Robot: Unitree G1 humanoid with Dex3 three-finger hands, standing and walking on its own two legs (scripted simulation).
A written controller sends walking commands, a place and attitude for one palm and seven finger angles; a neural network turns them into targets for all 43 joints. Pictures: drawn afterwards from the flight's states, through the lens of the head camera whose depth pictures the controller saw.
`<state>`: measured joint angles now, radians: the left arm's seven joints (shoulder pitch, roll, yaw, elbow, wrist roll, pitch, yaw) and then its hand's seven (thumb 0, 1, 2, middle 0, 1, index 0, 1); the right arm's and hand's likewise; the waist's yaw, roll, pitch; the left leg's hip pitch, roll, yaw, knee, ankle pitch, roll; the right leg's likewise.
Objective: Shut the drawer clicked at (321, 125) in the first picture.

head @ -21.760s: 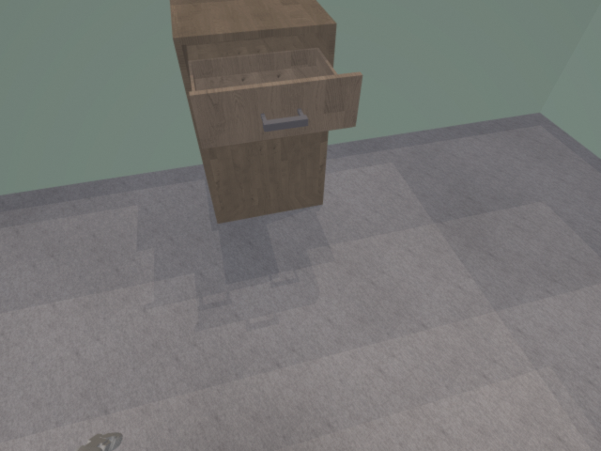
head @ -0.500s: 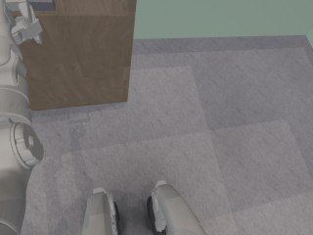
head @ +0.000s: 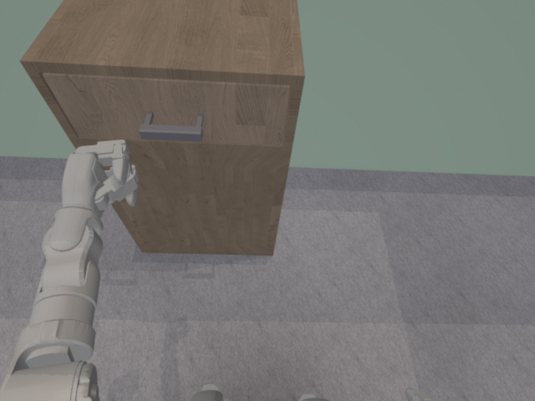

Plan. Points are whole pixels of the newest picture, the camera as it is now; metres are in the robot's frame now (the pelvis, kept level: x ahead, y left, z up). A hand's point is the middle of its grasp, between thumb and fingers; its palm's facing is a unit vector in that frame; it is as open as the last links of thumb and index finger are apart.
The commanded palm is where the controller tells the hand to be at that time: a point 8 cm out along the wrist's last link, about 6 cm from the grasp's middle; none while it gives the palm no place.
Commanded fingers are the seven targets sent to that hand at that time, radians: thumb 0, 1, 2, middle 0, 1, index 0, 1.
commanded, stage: draw the hand back to the body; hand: left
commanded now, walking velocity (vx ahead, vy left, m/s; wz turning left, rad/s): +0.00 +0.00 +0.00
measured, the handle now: (173, 125) +0.62 +0.18 -0.01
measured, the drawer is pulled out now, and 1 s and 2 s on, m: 0.00 0.00 0.00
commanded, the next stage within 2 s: step back with the hand held close in 0.98 s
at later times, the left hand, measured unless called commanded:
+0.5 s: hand (35, 264) +0.26 +0.23 +0.16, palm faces +0.27 -0.92 -0.28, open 3.3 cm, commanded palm +0.20 +0.27 +0.17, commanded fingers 0.00 0.90 0.90 -1.40 -1.60 -1.40 -1.60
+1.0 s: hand out of the picture +0.16 +0.24 +0.21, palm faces +0.43 -0.82 -0.38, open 3.3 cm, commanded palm +0.11 +0.28 +0.23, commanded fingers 0.00 0.90 0.90 -1.40 -1.60 -1.40 -1.60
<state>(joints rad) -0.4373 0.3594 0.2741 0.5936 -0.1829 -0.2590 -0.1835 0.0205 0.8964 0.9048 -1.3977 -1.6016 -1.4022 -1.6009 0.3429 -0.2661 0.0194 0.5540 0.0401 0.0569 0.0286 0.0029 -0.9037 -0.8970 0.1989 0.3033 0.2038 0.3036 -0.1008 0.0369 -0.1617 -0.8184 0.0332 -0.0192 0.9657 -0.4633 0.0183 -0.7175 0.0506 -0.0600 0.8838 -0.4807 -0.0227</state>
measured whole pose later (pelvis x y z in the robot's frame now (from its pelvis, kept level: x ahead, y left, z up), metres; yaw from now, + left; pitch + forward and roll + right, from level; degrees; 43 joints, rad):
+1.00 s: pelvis -0.01 -0.01 +0.06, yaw +2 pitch -5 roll +0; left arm 0.53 0.32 0.27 -0.44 -0.08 -0.08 0.10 0.01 0.89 0.90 -1.40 -1.60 -1.41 -1.60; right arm 0.18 -0.24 0.04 0.61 0.01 -0.06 -0.09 0.01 -0.90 -0.90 0.20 0.30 0.20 0.30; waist 0.07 0.08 0.02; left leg -0.13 -0.01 -0.01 0.46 -0.24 0.02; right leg -0.05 0.02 -0.04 0.41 -0.28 -0.02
